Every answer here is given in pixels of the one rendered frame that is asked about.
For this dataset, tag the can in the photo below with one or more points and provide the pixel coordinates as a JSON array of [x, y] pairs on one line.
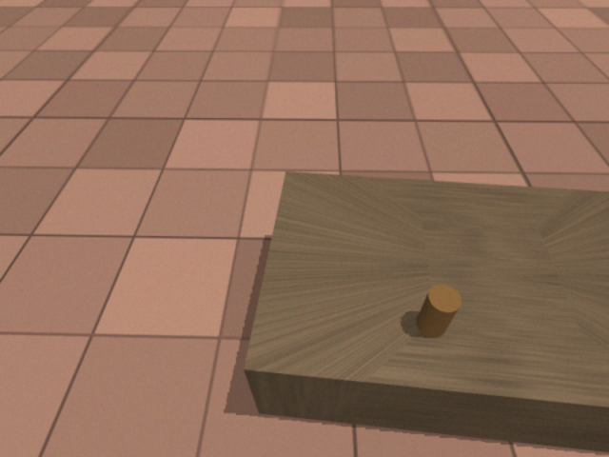
[[439, 308]]

